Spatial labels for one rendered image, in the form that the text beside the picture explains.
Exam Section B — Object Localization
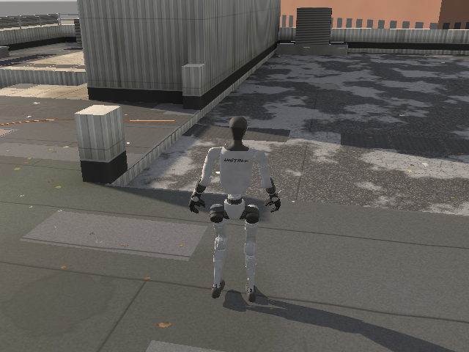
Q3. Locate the right robot foot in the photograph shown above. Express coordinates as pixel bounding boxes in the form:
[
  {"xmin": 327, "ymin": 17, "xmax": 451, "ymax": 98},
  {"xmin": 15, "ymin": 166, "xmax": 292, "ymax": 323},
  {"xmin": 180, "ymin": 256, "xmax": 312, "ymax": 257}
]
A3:
[{"xmin": 245, "ymin": 283, "xmax": 256, "ymax": 302}]

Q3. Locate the left robot hand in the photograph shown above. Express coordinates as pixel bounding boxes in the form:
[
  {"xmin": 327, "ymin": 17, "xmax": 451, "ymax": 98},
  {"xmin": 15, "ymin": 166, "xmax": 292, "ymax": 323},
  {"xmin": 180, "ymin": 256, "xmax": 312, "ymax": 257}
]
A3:
[{"xmin": 188, "ymin": 198, "xmax": 205, "ymax": 213}]

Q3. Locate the left robot forearm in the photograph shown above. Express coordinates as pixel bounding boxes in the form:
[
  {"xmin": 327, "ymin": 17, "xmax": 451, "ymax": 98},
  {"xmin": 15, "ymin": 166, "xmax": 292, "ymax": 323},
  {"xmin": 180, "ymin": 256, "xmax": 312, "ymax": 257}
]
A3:
[{"xmin": 191, "ymin": 175, "xmax": 206, "ymax": 202}]

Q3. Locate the robot foot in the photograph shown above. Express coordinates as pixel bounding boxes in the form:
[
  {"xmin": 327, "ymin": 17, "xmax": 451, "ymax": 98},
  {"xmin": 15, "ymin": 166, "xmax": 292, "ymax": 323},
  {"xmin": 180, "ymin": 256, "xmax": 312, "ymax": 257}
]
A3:
[
  {"xmin": 245, "ymin": 283, "xmax": 256, "ymax": 302},
  {"xmin": 211, "ymin": 279, "xmax": 225, "ymax": 298}
]

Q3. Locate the robot left upper arm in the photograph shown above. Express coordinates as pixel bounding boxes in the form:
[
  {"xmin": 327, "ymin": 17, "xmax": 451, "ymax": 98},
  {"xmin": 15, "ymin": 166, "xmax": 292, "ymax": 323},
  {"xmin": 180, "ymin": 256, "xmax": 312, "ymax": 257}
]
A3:
[{"xmin": 199, "ymin": 147, "xmax": 222, "ymax": 187}]

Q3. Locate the left robot foot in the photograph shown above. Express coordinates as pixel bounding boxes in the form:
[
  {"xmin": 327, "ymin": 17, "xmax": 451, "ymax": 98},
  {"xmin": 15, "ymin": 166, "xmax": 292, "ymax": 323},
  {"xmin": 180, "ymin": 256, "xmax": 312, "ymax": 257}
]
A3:
[{"xmin": 211, "ymin": 279, "xmax": 225, "ymax": 298}]

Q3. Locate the right robot forearm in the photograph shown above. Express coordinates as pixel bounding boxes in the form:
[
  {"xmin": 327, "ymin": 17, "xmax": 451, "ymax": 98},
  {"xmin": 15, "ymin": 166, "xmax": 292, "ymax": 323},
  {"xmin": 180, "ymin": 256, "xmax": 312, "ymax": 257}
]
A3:
[{"xmin": 265, "ymin": 178, "xmax": 279, "ymax": 202}]

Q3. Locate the robot right upper arm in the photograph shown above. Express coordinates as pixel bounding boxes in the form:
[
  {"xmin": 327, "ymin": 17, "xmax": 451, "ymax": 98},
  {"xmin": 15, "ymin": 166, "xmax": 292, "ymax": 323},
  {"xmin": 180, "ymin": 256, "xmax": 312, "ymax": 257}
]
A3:
[{"xmin": 252, "ymin": 148, "xmax": 273, "ymax": 189}]

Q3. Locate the right robot hand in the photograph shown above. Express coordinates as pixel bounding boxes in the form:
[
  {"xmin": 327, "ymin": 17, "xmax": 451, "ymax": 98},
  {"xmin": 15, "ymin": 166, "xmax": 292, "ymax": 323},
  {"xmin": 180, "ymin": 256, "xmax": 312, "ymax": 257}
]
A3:
[{"xmin": 264, "ymin": 198, "xmax": 281, "ymax": 212}]

